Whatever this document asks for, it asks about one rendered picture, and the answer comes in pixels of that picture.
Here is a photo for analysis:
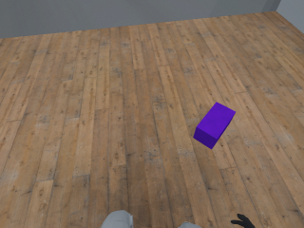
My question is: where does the carton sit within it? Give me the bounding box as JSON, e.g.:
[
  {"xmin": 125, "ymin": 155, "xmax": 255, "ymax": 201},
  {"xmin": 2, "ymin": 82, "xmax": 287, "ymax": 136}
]
[{"xmin": 193, "ymin": 102, "xmax": 236, "ymax": 149}]

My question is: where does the right robot hand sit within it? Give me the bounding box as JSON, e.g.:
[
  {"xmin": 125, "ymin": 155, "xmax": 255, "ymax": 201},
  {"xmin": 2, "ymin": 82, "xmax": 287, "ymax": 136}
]
[{"xmin": 231, "ymin": 214, "xmax": 256, "ymax": 228}]

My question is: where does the robot left thigh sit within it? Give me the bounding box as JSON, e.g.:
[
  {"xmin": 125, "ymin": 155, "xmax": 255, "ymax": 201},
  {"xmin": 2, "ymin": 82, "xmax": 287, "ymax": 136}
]
[{"xmin": 100, "ymin": 210, "xmax": 134, "ymax": 228}]

